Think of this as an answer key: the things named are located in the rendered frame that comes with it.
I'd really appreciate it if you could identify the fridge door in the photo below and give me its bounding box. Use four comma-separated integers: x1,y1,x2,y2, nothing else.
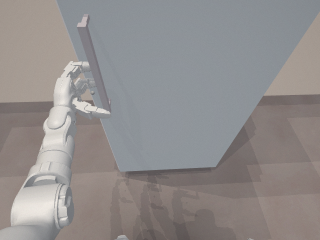
56,0,320,172

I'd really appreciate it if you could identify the left robot shin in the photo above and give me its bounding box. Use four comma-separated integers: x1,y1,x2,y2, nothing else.
117,235,128,239

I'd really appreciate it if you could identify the robot left forearm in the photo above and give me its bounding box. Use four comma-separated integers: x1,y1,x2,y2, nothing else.
10,106,77,226

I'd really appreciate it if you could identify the robot left hand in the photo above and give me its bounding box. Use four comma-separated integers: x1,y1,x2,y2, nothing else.
53,61,111,120

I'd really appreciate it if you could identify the handle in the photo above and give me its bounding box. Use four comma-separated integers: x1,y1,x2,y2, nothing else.
77,14,112,114

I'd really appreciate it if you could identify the robot left upper arm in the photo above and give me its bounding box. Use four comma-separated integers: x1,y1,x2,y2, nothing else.
0,183,75,240

